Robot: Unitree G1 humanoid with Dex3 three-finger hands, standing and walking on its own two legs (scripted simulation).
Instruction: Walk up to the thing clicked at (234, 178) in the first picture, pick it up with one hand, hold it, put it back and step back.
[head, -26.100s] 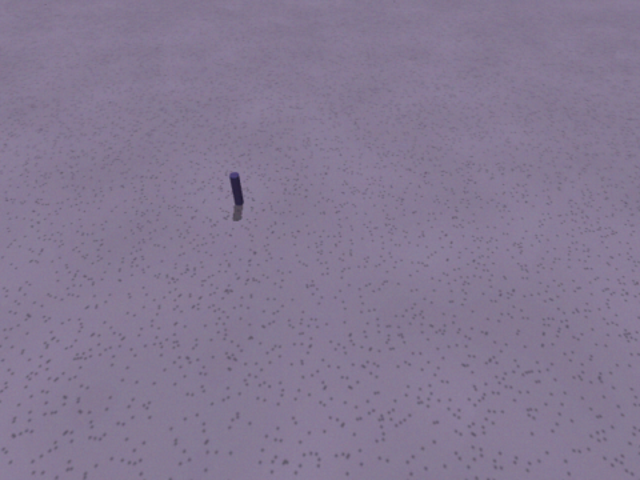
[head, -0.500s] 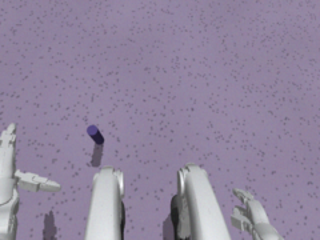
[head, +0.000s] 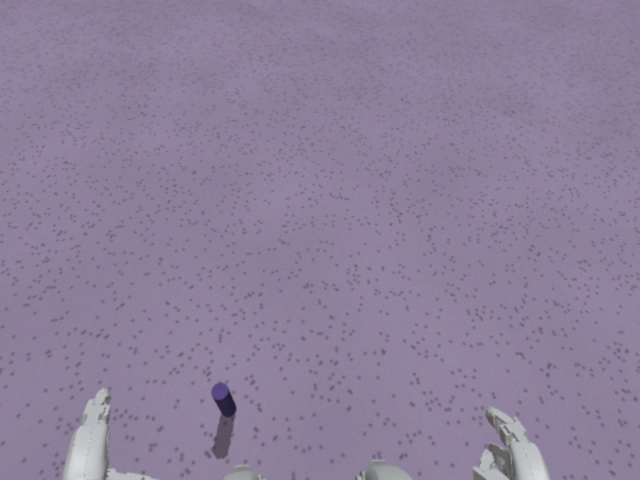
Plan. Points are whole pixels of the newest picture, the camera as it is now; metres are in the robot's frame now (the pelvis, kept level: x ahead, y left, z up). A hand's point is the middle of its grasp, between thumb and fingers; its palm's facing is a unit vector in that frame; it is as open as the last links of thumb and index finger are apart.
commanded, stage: home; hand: left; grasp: from the side
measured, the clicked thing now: (224, 400) +0.41 +0.20 -0.61
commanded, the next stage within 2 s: stand in 1.90 s
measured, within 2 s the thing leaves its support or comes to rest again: neither
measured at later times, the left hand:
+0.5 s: hand (139, 473) +0.18 +0.19 -0.03, palm faces +0.12 -0.95 -0.30, open 17.5 cm
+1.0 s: hand (149, 475) +0.18 +0.18 -0.02, palm faces +0.11 -0.95 -0.29, open 17.5 cm
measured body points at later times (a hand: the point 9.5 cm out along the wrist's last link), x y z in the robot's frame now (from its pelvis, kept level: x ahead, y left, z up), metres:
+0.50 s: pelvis +0.02 +0.00 +0.03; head +0.04 +0.01 +0.48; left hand +0.17 +0.24 +0.00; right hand +0.19 -0.23 -0.03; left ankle +0.02 +0.13 -0.65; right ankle +0.02 -0.13 -0.65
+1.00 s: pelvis +0.01 -0.01 +0.04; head +0.03 -0.01 +0.49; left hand +0.17 +0.23 +0.00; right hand +0.17 -0.25 -0.04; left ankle +0.02 +0.13 -0.65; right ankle +0.02 -0.13 -0.65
